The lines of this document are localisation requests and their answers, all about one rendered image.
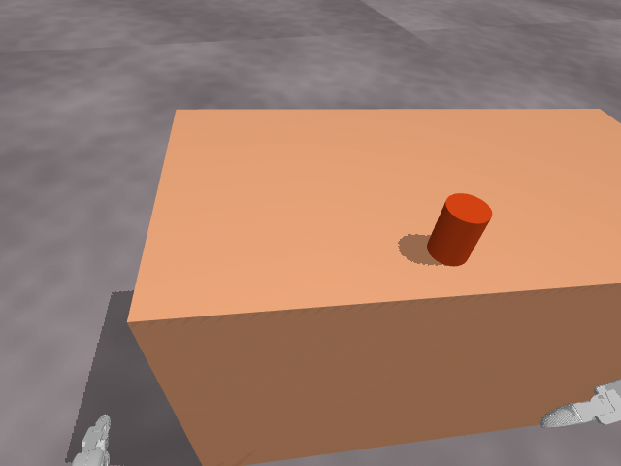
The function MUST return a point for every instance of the left robot hand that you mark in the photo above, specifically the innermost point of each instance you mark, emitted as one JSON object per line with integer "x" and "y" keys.
{"x": 94, "y": 445}

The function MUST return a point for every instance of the can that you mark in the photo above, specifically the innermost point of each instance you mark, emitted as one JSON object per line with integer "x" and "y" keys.
{"x": 461, "y": 223}

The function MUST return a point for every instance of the right robot hand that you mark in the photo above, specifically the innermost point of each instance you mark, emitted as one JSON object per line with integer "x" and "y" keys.
{"x": 604, "y": 407}

